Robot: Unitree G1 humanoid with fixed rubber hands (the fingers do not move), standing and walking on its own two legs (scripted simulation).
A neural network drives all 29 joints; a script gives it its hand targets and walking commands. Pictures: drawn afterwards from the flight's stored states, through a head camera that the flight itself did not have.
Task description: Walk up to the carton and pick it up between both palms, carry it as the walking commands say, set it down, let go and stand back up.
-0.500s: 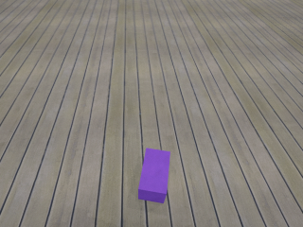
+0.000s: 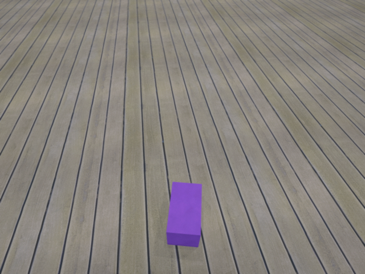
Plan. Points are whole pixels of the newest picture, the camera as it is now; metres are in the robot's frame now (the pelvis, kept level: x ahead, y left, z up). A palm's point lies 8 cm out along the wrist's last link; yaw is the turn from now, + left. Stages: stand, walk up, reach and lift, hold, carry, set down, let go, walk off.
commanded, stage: walk up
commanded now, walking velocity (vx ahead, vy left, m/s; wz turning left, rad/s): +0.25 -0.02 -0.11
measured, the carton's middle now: (184, 213) +0.54 -0.03 -0.69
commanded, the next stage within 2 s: none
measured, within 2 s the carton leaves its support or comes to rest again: neither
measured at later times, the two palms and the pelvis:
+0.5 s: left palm out of the picture +0.02 +0.17 -0.14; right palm (280, 247) +0.22 -0.26 -0.14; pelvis +0.13 -0.03 -0.01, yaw -1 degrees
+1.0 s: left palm (93, 246) +0.22 +0.23 -0.14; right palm (285, 269) +0.17 -0.26 -0.16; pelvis +0.17 -0.01 -0.01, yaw -2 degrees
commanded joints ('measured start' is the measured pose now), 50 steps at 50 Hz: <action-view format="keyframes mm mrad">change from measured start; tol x32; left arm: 1 -120 81 24 -93 0 -30 -13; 10 322 270 64 -16 29 -61 36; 50 -89 259 82 -185 24 -5 89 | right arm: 1 88 -145 -23 27 0 -26 -14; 50 -168 -128 -20 -191 28 81 30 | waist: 1 -15 71 224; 21 38 -246 64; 30 13 220 20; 50 15 -227 55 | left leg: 1 -121 343 -328 -383 -341 91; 12 -642 127 -97 728 -199 -45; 24 1 28 29 31 245 -40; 38 46 205 -133 76 952 73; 46 -626 25 -4 591 -256 -74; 50 -494 92 -86 522 -100 -62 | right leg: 1 -214 -76 31 207 22 25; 7 306 -54 -74 -193 87 9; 9 552 -386 344 -429 -34 -79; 13 103 -473 437 -505 -122 -220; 23 166 -220 35 -250 764 -104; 28 42 -63 -12 -118 -1 21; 39 196 -64 17 -63 167 18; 43 300 -178 37 -180 569 -6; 45 372 -443 219 -155 1533 -169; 50 311 -405 94 -199 1122 -169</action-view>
